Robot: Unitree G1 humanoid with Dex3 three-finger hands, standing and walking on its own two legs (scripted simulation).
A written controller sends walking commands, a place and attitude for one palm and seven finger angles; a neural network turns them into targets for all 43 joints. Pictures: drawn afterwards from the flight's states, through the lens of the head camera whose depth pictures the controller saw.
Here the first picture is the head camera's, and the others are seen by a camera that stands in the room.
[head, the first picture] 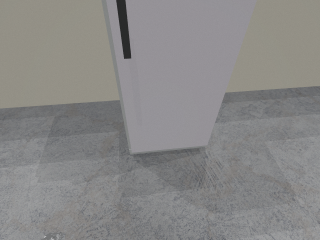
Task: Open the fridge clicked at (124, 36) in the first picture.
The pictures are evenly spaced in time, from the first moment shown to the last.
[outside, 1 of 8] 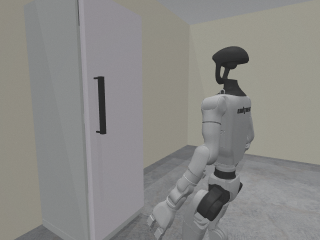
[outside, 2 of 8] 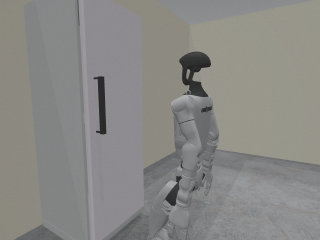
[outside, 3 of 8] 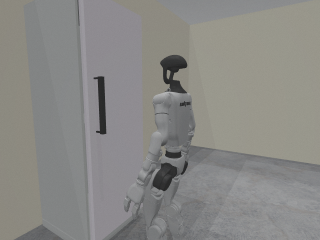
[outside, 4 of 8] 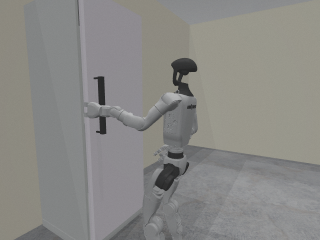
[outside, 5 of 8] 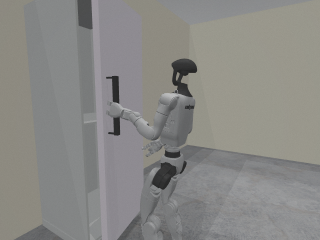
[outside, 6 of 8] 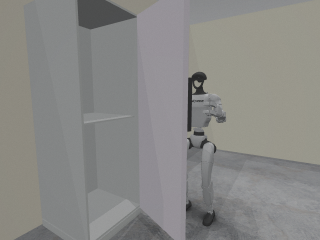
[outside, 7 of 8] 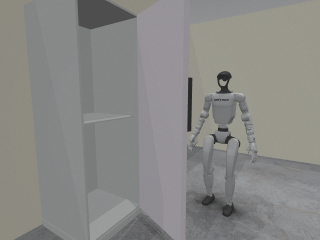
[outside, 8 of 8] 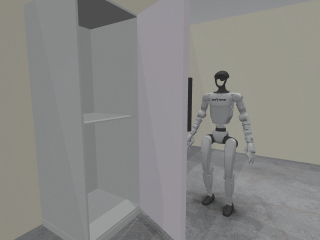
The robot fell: no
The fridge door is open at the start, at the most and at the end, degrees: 0 77 68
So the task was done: yes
